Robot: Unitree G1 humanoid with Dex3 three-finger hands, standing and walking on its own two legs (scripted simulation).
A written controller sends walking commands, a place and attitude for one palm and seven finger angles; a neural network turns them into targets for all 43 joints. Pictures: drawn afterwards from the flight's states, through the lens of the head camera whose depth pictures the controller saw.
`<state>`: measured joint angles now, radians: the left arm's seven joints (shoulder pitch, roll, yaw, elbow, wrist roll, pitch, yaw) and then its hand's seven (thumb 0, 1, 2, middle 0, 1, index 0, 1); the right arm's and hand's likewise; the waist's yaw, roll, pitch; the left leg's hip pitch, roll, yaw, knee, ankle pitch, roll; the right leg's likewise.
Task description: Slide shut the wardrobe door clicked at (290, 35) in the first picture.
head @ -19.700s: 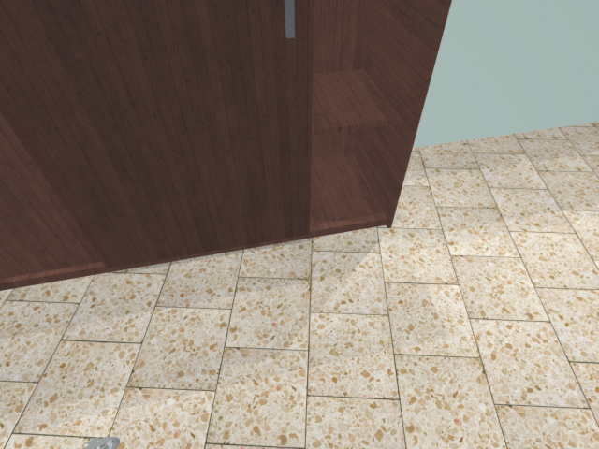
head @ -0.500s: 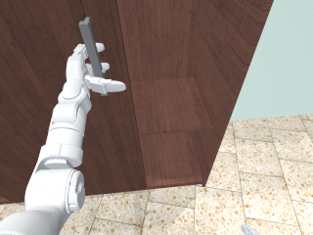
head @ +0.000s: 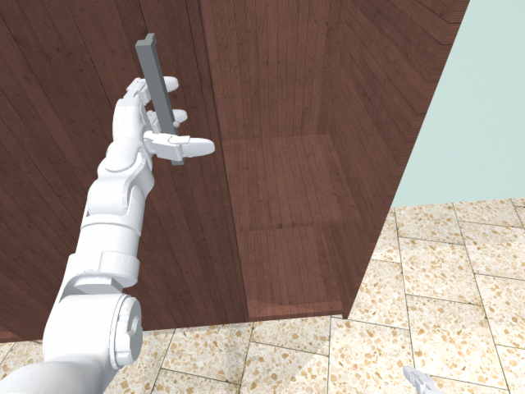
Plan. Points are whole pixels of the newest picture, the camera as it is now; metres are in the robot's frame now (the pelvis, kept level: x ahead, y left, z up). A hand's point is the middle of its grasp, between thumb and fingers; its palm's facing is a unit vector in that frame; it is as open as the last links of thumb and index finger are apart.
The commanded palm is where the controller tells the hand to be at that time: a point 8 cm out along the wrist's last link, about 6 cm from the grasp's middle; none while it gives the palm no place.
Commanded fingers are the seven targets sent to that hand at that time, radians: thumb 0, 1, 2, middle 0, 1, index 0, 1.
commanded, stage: grip the handle and tug to test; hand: left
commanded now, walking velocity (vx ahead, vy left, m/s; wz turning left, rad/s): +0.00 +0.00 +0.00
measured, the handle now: (165, 104) +0.49 +0.17 +0.22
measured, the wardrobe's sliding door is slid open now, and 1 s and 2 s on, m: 0.37 0.37 0.37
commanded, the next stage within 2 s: tug the door sideways, standing still in 1.26 s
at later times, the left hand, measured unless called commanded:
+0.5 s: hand (176, 122) +0.44 +0.14 +0.22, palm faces +0.14 -0.99 +0.01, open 6.1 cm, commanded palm +0.41 +0.18 +0.22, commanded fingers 0.00 0.90 0.90 -0.45 -1.40 -0.45 -1.40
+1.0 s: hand (176, 122) +0.44 +0.14 +0.22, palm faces +0.15 -0.99 +0.00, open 5.6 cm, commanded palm +0.40 +0.18 +0.22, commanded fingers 0.00 0.90 0.90 -0.45 -1.40 -0.45 -1.40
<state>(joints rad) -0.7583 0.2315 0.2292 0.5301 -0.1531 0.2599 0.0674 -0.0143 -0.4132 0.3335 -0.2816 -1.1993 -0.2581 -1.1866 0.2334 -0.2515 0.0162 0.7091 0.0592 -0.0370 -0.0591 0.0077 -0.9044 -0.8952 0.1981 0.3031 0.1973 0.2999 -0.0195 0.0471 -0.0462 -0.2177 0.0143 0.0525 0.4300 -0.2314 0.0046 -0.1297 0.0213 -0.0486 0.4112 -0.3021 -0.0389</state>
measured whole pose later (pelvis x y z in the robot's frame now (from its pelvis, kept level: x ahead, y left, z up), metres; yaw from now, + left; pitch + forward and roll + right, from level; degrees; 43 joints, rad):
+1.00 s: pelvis -0.01 +0.01 +0.00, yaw +0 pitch +2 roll +0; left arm -0.84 0.25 0.23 0.66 -0.14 0.20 0.09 0.00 0.74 0.82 -0.37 -1.38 -0.36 -1.36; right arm 0.27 -0.25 0.02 0.72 0.06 -0.07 -0.06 0.01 -0.90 -0.90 0.20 0.30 0.20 0.30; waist -0.03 0.04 -0.04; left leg -0.24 0.01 0.06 0.43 -0.22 0.01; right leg -0.16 0.02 -0.04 0.42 -0.29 -0.03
